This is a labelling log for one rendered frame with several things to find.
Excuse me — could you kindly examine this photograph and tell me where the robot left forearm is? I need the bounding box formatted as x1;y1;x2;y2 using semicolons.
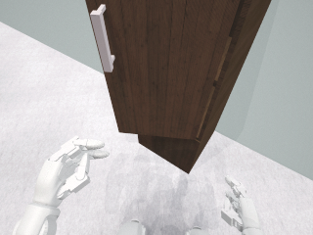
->
11;203;61;235

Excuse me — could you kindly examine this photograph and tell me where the left robot hand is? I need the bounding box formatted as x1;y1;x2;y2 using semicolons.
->
32;135;110;208

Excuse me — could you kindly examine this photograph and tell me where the handle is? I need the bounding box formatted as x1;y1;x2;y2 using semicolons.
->
90;4;115;72

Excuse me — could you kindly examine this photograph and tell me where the left robot thigh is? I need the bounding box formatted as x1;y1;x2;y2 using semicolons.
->
115;221;146;235

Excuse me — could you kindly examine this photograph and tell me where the cupboard door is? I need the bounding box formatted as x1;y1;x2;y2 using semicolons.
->
85;0;241;140

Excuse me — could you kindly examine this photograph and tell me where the right robot hand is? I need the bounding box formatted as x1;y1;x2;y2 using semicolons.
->
221;175;261;233

